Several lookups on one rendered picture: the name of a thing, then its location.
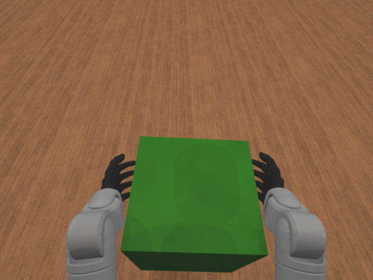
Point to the left robot forearm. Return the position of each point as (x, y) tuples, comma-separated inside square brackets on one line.
[(91, 247)]

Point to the robot right hand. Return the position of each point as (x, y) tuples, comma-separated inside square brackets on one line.
[(271, 177)]

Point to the robot left hand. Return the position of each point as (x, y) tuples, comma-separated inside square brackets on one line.
[(113, 177)]

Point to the carton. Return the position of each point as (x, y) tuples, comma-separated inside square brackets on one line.
[(193, 206)]

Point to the right robot forearm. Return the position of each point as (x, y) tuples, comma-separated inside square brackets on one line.
[(300, 237)]

